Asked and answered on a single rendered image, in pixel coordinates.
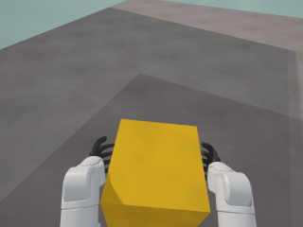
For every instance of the robot right forearm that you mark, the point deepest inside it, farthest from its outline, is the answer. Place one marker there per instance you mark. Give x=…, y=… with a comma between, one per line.
x=234, y=197

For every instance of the right robot hand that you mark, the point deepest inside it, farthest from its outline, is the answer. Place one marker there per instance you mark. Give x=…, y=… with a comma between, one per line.
x=212, y=156

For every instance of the left robot hand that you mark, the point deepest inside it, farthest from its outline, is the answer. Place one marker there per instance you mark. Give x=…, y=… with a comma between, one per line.
x=97, y=149

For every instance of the robot left forearm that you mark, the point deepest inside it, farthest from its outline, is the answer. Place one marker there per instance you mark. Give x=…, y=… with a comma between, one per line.
x=80, y=193

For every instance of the carton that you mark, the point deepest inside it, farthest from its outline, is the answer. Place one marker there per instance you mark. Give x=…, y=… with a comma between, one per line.
x=155, y=177

